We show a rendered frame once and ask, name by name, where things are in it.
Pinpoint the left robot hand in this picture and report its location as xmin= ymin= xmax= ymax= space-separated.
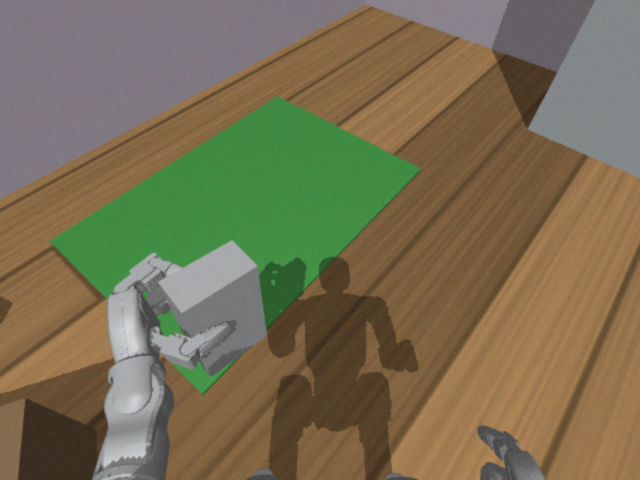
xmin=107 ymin=253 xmax=231 ymax=370

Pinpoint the left robot arm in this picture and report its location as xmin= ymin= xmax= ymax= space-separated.
xmin=92 ymin=354 xmax=174 ymax=480

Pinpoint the right robot hand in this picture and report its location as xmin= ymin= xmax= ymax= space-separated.
xmin=477 ymin=425 xmax=546 ymax=480

